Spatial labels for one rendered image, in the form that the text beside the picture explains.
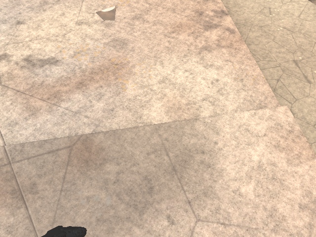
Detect robot left hand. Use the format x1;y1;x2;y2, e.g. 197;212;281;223
41;225;87;237

